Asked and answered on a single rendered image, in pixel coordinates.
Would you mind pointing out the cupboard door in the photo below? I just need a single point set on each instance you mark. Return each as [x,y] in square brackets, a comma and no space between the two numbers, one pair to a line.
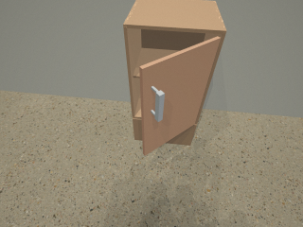
[183,77]

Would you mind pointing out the handle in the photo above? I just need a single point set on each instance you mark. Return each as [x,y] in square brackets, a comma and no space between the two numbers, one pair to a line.
[159,104]

